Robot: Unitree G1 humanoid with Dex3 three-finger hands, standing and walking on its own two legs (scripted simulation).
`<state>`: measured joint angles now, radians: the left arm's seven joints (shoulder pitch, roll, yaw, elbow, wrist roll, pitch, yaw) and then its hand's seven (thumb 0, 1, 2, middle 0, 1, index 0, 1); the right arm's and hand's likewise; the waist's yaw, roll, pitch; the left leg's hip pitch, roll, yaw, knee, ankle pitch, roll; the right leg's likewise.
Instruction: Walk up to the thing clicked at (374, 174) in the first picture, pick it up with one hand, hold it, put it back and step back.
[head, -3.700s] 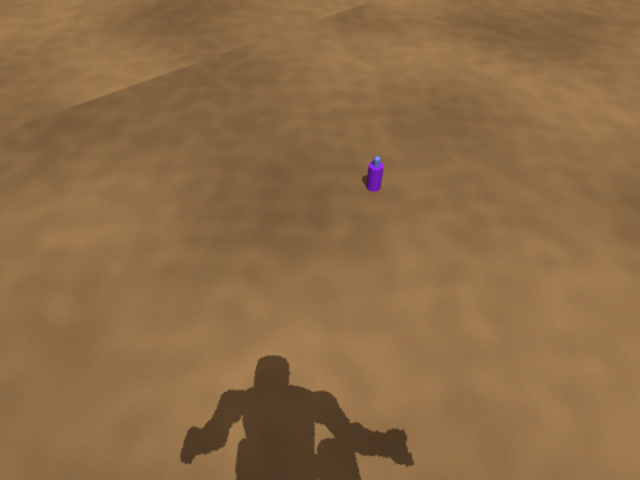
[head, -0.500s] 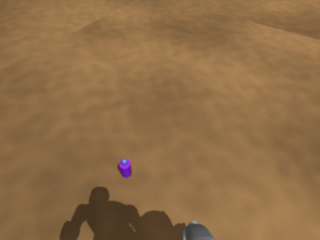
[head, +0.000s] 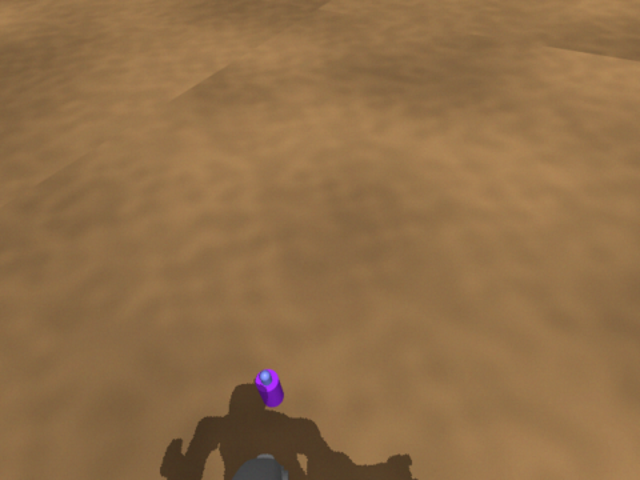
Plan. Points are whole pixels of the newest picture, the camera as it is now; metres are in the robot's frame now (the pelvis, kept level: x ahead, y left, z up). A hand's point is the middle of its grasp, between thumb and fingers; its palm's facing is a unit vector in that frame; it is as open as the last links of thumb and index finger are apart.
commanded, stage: walk up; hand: left
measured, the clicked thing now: (268, 385) +0.49 +0.22 -0.69
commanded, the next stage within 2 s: none
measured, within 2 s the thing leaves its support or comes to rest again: neither
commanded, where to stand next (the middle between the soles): +0.15 +0.01 m, yaw +0 degrees
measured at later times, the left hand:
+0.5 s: hand out of the picture +0.14 +0.30 -0.17, palm faces -0.04 -0.93 -0.37, open 7.4 cm
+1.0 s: hand (159, 448) +0.20 +0.27 -0.15, palm faces -0.03 -0.95 -0.32, open 7.4 cm
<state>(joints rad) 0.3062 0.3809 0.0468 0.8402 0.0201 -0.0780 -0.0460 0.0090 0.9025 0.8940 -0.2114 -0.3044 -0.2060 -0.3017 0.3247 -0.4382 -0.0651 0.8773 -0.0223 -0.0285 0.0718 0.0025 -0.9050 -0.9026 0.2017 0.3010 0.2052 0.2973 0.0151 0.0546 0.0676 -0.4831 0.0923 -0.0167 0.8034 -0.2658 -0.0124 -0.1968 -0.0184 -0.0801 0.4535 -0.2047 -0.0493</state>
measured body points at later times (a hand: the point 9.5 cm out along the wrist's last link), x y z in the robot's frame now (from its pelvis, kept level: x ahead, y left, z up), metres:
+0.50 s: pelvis +0.08 +0.03 -0.02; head +0.11 +0.04 +0.43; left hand +0.14 +0.35 -0.14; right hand +0.17 -0.28 -0.13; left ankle +0.12 +0.15 -0.74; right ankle +0.12 -0.11 -0.74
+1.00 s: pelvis +0.10 +0.03 +0.00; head +0.11 +0.03 +0.45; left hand +0.20 +0.32 -0.13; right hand +0.15 -0.29 -0.13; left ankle +0.12 +0.15 -0.74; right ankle +0.12 -0.11 -0.74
